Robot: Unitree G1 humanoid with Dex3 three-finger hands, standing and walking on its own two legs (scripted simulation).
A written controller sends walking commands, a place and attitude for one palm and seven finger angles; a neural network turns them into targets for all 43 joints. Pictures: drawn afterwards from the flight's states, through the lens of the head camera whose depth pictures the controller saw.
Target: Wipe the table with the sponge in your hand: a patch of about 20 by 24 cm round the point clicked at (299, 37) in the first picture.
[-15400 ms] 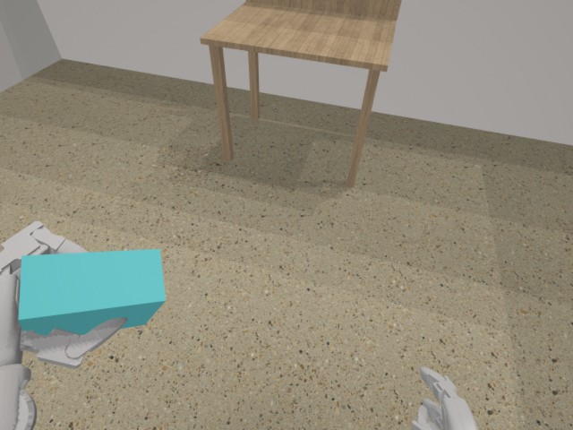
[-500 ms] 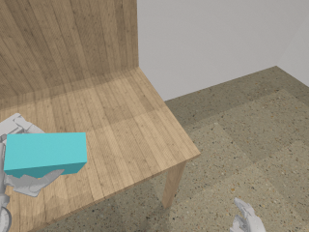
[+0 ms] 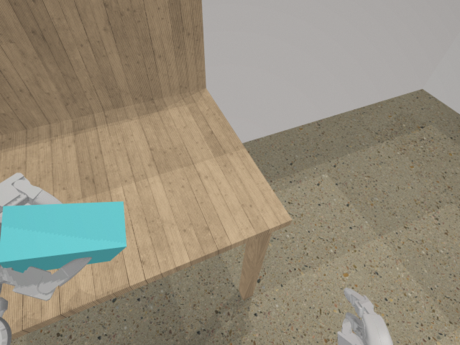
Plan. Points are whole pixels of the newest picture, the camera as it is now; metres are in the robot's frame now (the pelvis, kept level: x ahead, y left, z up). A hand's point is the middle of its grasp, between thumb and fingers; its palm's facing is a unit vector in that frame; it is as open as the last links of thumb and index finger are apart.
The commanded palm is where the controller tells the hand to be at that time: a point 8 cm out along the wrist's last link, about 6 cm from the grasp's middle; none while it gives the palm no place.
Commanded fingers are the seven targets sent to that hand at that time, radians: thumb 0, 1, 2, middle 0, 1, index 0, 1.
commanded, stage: come to a stop and stand still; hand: left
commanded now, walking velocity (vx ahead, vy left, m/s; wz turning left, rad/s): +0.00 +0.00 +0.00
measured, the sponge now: (83, 237) +0.22 +0.21 +0.14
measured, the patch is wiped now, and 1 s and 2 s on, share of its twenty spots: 0.00 0.00 0.00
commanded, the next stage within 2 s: look again from close up in 0.96 s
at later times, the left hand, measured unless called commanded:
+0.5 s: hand out of the picture +0.18 +0.34 +0.16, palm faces +0.48 -0.82 -0.33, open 9.5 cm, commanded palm +0.12 +0.35 +0.18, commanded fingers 0.00 0.10 1.30 -1.20 -1.60 -1.20 -1.60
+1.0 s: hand out of the picture +0.18 +0.36 +0.16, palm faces +0.41 -0.83 -0.38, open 9.5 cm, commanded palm +0.12 +0.38 +0.18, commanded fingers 0.00 0.10 1.30 -1.20 -1.60 -1.20 -1.60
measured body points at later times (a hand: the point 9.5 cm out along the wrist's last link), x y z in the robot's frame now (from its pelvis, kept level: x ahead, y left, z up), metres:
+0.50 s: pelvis -0.03 +0.06 +0.00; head +0.01 +0.09 +0.44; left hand +0.15 +0.38 +0.18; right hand +0.15 -0.18 -0.08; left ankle -0.02 +0.13 -0.74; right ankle +0.01 -0.02 -0.74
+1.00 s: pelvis -0.03 +0.09 +0.00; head +0.02 +0.12 +0.45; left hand +0.16 +0.40 +0.18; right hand +0.17 -0.11 -0.08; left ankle -0.02 +0.13 -0.74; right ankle +0.01 -0.02 -0.74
